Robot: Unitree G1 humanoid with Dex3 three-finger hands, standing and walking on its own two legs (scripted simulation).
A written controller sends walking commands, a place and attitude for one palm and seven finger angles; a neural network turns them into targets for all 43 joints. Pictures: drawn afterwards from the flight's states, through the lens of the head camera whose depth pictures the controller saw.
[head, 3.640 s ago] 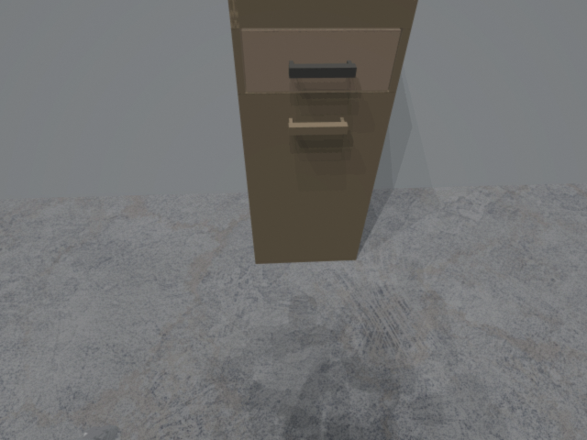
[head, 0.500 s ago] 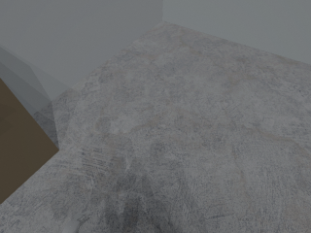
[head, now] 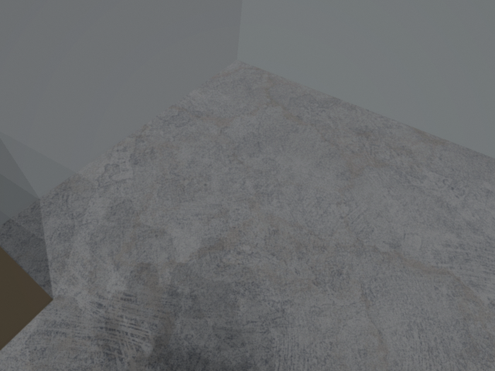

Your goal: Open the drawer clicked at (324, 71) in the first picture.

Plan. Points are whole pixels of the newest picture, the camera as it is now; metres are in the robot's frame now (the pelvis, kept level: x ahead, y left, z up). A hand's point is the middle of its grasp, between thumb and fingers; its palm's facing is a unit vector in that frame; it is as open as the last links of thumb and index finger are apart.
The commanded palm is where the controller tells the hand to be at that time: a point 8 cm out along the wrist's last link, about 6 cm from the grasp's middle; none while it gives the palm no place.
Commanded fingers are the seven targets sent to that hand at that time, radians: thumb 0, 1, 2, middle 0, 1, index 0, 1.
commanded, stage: turn to face it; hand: left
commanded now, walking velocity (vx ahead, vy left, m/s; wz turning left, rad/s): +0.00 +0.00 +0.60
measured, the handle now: out of the picture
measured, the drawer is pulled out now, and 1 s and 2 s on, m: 0.00 0.00 0.00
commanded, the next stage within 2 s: take the last steps up to it in 1.80 s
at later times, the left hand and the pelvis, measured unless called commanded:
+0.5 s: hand (157, 346) +0.19 +0.17 -0.16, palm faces +0.21 -0.96 -0.20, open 7.3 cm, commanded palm none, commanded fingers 0.00 0.90 0.90 -0.20 -0.30 -0.20 -0.30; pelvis +0.09 -0.02 -0.01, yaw +13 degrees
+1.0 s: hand out of the picture -0.02 +0.21 -0.19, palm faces +0.57 -0.78 -0.27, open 7.3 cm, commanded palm none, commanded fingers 0.00 0.90 0.90 -0.20 -0.30 -0.20 -0.30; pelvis +0.09 +0.01 -0.02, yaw +32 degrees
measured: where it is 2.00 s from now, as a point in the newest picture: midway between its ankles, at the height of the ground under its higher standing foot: outside the picture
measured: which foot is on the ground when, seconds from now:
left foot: down 0.00-0.50, up 0.52-0.92, down 0.94-1.00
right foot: up 0.00-0.48, down 0.50-0.96, up 0.98-1.00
